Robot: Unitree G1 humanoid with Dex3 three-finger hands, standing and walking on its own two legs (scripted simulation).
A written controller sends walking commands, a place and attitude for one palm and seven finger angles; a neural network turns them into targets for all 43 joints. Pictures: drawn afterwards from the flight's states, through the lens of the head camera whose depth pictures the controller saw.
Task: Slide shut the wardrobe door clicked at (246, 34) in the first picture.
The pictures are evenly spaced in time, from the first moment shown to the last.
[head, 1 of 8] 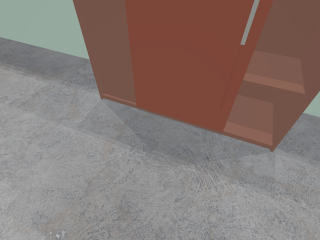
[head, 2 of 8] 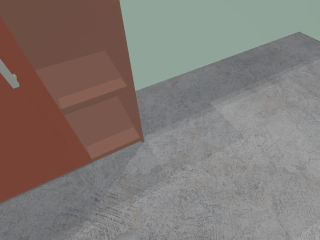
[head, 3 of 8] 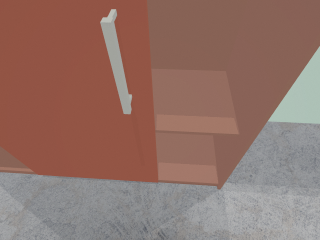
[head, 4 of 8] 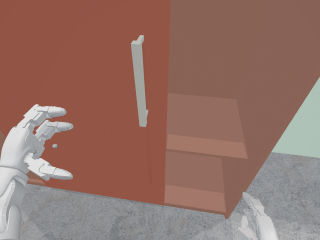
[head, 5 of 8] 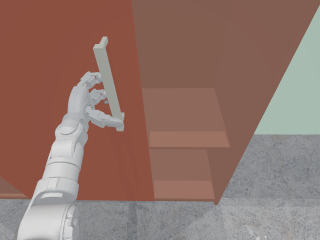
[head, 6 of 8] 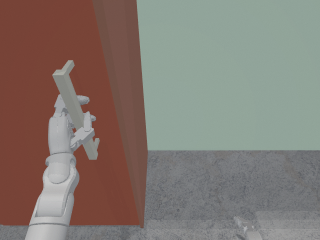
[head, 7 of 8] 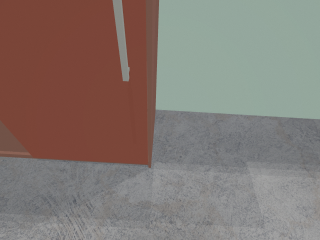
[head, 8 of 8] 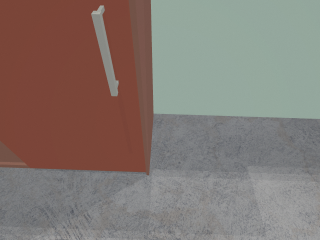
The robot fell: no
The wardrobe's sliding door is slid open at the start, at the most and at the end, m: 0.37 0.37 0.00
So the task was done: yes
